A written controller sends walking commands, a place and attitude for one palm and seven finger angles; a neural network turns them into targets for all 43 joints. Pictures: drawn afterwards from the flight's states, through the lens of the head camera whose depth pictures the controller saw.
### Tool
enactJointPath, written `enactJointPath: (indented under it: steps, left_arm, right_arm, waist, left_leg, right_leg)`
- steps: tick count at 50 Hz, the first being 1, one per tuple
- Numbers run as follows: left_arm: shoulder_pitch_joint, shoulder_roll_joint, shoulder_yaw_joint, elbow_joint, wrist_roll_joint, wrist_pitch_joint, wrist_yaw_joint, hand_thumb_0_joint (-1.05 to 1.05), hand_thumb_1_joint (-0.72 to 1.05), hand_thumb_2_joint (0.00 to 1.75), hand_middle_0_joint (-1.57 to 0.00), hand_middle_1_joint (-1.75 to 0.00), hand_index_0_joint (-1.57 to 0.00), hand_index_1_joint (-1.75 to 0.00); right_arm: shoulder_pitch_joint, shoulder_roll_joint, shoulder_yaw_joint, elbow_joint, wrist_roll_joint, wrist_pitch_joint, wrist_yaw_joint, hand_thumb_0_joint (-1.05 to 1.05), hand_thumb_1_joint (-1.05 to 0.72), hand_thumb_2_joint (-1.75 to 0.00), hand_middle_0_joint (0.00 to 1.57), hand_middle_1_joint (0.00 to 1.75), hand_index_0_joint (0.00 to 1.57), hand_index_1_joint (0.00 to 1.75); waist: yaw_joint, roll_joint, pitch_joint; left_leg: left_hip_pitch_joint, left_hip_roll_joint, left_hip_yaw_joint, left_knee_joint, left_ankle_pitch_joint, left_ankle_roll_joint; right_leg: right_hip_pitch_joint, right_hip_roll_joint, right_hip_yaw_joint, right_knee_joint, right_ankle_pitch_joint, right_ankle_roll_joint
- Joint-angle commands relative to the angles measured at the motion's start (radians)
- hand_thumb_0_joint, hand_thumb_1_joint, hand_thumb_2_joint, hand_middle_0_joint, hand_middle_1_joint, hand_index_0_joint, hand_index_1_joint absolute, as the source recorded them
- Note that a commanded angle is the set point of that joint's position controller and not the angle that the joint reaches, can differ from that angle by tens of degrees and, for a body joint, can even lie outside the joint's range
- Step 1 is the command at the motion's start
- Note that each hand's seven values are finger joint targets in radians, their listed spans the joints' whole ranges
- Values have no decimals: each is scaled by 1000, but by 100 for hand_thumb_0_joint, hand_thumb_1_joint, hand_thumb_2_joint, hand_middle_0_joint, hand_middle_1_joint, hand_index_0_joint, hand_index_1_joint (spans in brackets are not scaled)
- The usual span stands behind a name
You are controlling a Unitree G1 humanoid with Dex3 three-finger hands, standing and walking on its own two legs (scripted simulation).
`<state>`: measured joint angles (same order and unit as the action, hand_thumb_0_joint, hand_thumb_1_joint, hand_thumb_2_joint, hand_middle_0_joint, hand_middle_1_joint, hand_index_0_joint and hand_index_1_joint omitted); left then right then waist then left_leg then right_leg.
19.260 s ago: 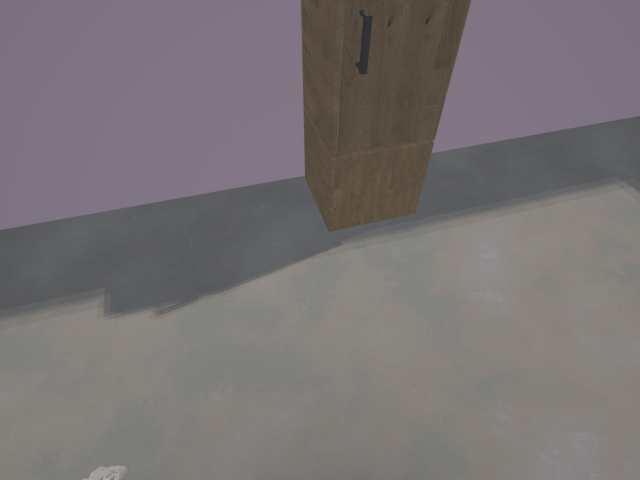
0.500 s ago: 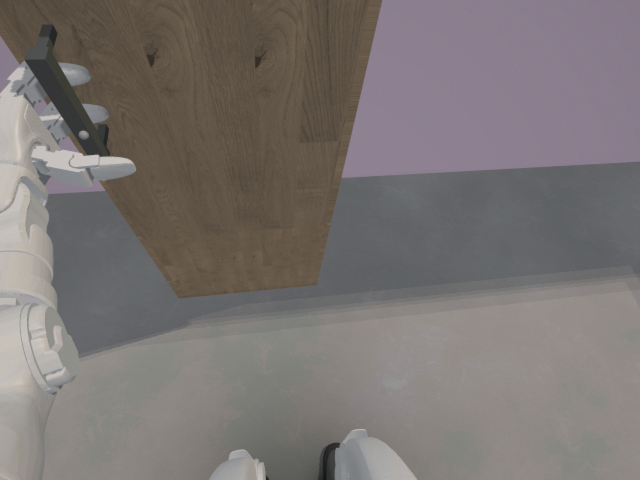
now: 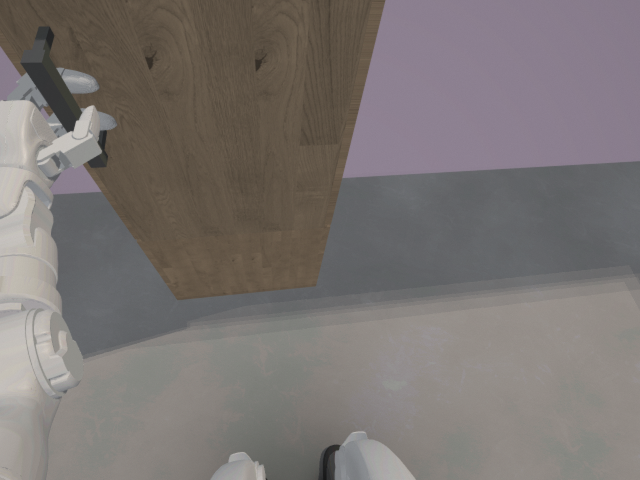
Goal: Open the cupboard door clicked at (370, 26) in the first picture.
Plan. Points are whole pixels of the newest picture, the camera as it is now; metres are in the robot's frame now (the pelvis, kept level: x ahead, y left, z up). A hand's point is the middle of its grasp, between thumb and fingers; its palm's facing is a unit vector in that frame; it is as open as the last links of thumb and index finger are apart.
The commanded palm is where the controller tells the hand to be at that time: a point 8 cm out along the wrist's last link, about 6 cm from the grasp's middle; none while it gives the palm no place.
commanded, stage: pull the door open along its arc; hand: left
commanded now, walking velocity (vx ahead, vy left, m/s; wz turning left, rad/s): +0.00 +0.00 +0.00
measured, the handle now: (74, 104) +0.55 +0.25 +0.09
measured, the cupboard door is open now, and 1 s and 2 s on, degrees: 0 45 41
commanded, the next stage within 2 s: open thumb and fingers to let go in 0.94 s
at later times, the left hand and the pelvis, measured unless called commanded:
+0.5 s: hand (99, 192) +0.43 +0.21 +0.09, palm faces +0.01 -1.00 +0.01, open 5.6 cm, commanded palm +0.36 +0.25 +0.09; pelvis +0.01 +0.00 +0.01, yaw -1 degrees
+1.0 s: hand (222, 317) +0.28 +0.08 +0.10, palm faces +0.42 -0.91 +0.01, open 6.1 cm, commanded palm +0.23 +0.13 +0.09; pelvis +0.01 -0.04 +0.02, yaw +3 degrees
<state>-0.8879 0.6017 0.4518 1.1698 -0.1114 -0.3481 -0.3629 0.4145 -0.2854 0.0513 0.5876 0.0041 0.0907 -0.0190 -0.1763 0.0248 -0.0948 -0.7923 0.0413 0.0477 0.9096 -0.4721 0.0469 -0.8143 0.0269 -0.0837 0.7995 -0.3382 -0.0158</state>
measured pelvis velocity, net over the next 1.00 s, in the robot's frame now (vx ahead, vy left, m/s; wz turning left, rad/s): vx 0.01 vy -0.04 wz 0.04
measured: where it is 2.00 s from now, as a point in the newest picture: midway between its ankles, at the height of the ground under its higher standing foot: outside the picture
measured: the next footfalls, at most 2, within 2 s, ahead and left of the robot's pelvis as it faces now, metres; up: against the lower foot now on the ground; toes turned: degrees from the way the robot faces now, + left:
none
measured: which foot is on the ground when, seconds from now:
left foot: down 0.00-1.00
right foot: down 0.00-1.00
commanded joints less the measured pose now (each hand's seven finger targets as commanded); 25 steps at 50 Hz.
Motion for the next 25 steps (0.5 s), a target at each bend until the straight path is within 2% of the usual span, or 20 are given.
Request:
enactJointPath:
  steps: [1, 2, 3, 4, 5, 6, 7, 9, 10, 11, 13, 15, 17, 18, 20, 21, 22, 23, 24, 25]
  left_arm:
    - [-397, 348, 69, -187, -19, -62, 38, 0, 90, 90, -40, -135, -40, -135]
    - [-410, 368, 80, -192, -17, -65, 41, 0, 90, 90, -40, -135, -40, -135]
    - [-427, 354, 61, -188, -12, -65, 38, 0, 90, 90, -40, -135, -40, -135]
    - [-425, 353, 58, -178, -8, -63, 38, 0, 90, 90, -40, -135, -40, -135]
    - [-425, 279, 12, -179, -17, -61, 36, 0, 90, 90, -40, -135, -40, -135]
    - [-388, 235, -6, -180, -29, -60, 32, 0, 90, 90, -40, -135, -40, -135]
    - [-370, 240, 11, -199, -37, -68, 34, 0, 90, 90, -40, -135, -40, -135]
    - [-329, 259, 27, -235, -41, -72, 32, 0, 90, 90, -40, -135, -40, -135]
    - [-312, 253, 25, -262, -41, -74, 30, 0, 90, 90, -40, -135, -40, -135]
    - [-270, 245, 21, -272, -43, -73, 26, 0, 90, 90, -40, -135, -40, -135]
    - [-191, 222, 25, -312, -65, -67, 21, 0, 90, 90, -40, -135, -40, -135]
    - [-102, 188, 16, -358, -85, -56, 18, 0, 90, 90, -40, -135, -40, -135]
    - [-27, 159, 9, -461, -104, -54, 24, 0, 90, 90, -40, -135, -40, -135]
    - [29, 142, 9, -486, -114, -46, 27, 0, 90, 90, -40, -135, -40, -135]
    - [139, 68, -32, -546, -131, -31, 33, 0, 90, 90, -40, -135, -40, -135]
    - [169, 38, -50, -596, -141, -27, 39, 0, 90, 90, -40, -135, -40, -135]
    - [218, 23, -55, -651, -148, -27, 45, 0, 90, 90, -40, -135, -40, -135]
    - [293, 14, -46, -699, -156, -22, 54, 0, 90, 90, -40, -135, -40, -135]
    - [327, -13, 71, -795, -207, -11, 194, 0, 90, 90, -40, -135, -40, -135]
    - [402, -141, -33, -830, -196, 6, 263, 0, 90, 90, -40, -135, -40, -135]
  right_arm:
    - [171, -183, -66, -51, -5, -10, -9, 0, -90, -90, 20, 30, 20, 30]
    - [173, -186, -64, -54, -6, -10, -13, 0, -90, -90, 20, 30, 20, 30]
    - [169, -182, -63, -54, -4, -10, -14, 0, -90, -90, 20, 30, 20, 30]
    - [169, -182, -62, -52, -3, -11, -15, 0, -90, -90, 20, 30, 20, 30]
    - [166, -176, -62, -56, -3, -15, -13, 0, -90, -90, 20, 30, 20, 30]
    - [163, -174, -64, -57, -3, -19, -10, 0, -90, -90, 20, 30, 20, 30]
    - [167, -176, -67, -59, -5, -20, -9, 0, -90, -90, 20, 30, 20, 30]
    - [163, -178, -69, -63, -4, -21, -5, 0, -90, -90, 20, 30, 20, 30]
    - [156, -174, -72, -69, -2, -20, -3, 0, -90, -90, 20, 30, 20, 30]
    - [153, -174, -73, -74, 0, -19, -1, 0, -90, -90, 20, 30, 20, 30]
    - [139, -171, -74, -88, 4, -17, 3, 0, -90, -90, 20, 30, 20, 30]
    - [119, -165, -80, -104, 10, -16, 7, 0, -90, -90, 20, 30, 20, 30]
    - [99, -157, -85, -125, 17, -21, 10, 0, -90, -90, 20, 30, 20, 30]
    - [88, -151, -87, -129, 20, -25, 12, 0, -90, -90, 20, 30, 20, 30]
    - [60, -143, -87, -145, 27, -34, 18, 0, -90, -90, 20, 30, 20, 30]
    - [43, -140, -90, -153, 31, -41, 20, 0, -90, -90, 20, 30, 20, 30]
    - [33, -137, -90, -163, 32, -49, 21, 0, -90, -90, 20, 30, 20, 30]
    - [22, -132, -92, -169, 32, -56, 24, 0, -90, -90, 20, 30, 20, 30]
    - [-24, -101, -91, -182, 26, -74, 31, 0, -90, -90, 20, 30, 20, 30]
    - [-46, -97, -90, -181, 25, -91, 41, 0, -90, -90, 20, 30, 20, 30]
  waist:
    - [18, 101, -424]
    - [17, 88, -426]
    - [11, 112, -430]
    - [11, 109, -419]
    - [0, 114, -412]
    - [11, 122, -414]
    - [17, 98, -438]
    - [40, 124, -494]
    - [47, 133, -494]
    - [54, 110, -491]
    - [71, 105, -488]
    - [86, 76, -472]
    - [109, 91, -498]
    - [116, 99, -483]
    - [124, 53, -428]
    - [126, 54, -411]
    - [138, 81, -417]
    - [151, 65, -420]
    - [234, 20, -399]
    - [199, 42, -364]
  left_leg:
    - [240, -10, -88, -96, 509, -22]
    - [226, -11, -90, -94, 501, -18]
    - [229, -13, -87, -97, 485, -19]
    - [226, -13, -88, -97, 474, -19]
    - [238, -14, -87, -101, 463, -20]
    - [257, -12, -88, -103, 470, -23]
    - [276, -10, -92, -100, 505, -23]
    - [295, -9, -87, -98, 543, -29]
    - [300, -9, -83, -99, 556, -29]
    - [299, -7, -84, -103, 568, -29]
    - [297, -7, -75, -111, 588, -26]
    - [282, -9, -65, -126, 576, -23]
    - [304, -9, -63, -137, 630, -24]
    - [316, -7, -58, -143, 648, -26]
    - [295, -9, -50, -162, 620, -24]
    - [299, -10, -47, -172, 604, -25]
    - [323, -10, -47, -176, 636, -27]
    - [331, -9, -48, -182, 649, -30]
    - [285, -19, -49, -192, 628, -42]
    - [301, -21, -38, -204, 602, -48]
  right_leg:
    - [281, 24, 54, -31, 368, 0]
    - [294, 24, 57, -28, 374, -3]
    - [286, 21, 60, -30, 364, 1]
    - [278, 21, 59, -32, 352, 0]
    - [257, 22, 55, -35, 338, 1]
    - [248, 23, 50, -36, 330, -2]
    - [263, 25, 48, -32, 347, -4]
    - [289, 23, 52, -25, 374, -3]
    - [298, 23, 51, -25, 384, -4]
    - [307, 24, 49, -26, 390, -4]
    - [332, 25, 51, -30, 415, -5]
    - [371, 25, 52, -40, 427, -4]
    - [413, 22, 53, -40, 465, -10]
    - [412, 21, 53, -46, 476, -8]
    - [425, 19, 49, -58, 466, -5]
    - [431, 18, 47, -64, 460, -5]
    - [438, 16, 46, -62, 469, -10]
    - [449, 14, 45, -63, 475, -9]
    - [460, 16, 26, -72, 456, -8]
    - [450, 15, 22, -78, 439, -4]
